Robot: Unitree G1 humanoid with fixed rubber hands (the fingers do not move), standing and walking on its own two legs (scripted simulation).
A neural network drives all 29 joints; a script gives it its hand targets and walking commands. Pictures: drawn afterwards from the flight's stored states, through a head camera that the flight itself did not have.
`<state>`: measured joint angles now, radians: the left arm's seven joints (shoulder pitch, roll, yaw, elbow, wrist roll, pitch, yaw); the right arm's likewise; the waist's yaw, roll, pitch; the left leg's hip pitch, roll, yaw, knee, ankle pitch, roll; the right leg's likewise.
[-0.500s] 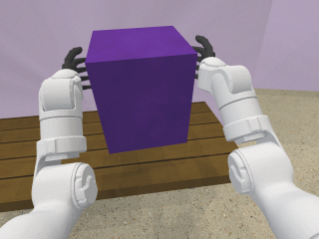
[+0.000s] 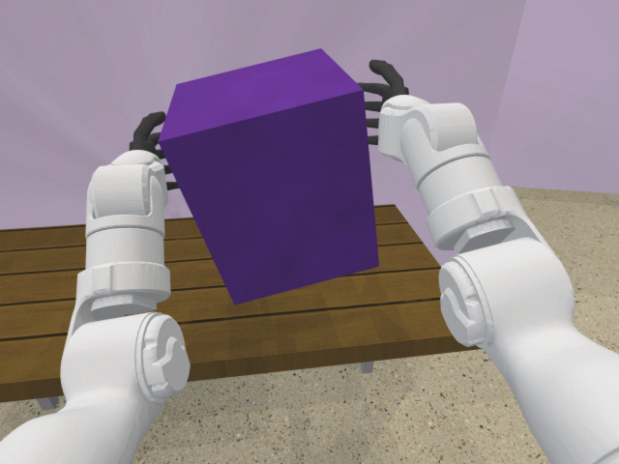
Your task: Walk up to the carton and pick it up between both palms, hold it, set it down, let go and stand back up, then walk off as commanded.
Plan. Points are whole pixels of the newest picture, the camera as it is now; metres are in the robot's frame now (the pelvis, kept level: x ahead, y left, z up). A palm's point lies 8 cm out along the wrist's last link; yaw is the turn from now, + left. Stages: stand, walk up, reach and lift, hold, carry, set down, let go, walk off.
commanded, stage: hold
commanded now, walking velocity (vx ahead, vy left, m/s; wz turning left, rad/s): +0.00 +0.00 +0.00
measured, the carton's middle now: (278, 175) +0.42 +0.02 +0.27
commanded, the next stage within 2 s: none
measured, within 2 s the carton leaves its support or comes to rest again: neither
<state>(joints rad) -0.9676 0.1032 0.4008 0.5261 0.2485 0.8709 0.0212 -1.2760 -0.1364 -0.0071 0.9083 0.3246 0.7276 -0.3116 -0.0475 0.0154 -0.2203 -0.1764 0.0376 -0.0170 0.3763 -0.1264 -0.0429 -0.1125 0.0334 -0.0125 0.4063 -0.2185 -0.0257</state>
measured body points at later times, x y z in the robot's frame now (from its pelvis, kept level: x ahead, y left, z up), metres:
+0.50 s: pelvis +0.03 -0.01 +0.00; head -0.07 -0.01 +0.44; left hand +0.40 +0.16 +0.32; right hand +0.41 -0.14 +0.32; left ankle +0.06 +0.14 -0.74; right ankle +0.01 -0.10 -0.74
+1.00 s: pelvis +0.00 +0.00 +0.00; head -0.12 -0.01 +0.43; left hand +0.36 +0.18 +0.32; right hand +0.36 -0.12 +0.36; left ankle +0.06 +0.14 -0.74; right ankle +0.01 -0.10 -0.74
